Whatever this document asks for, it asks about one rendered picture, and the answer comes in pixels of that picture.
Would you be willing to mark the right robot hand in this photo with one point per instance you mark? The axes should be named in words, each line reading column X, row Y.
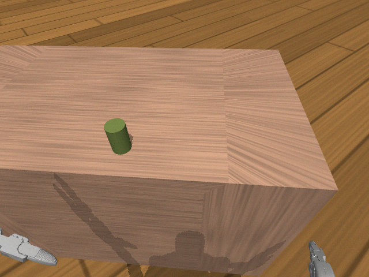
column 318, row 267

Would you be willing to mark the left robot hand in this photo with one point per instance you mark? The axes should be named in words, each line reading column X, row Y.
column 18, row 247

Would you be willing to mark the can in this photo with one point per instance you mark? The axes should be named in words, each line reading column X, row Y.
column 118, row 136

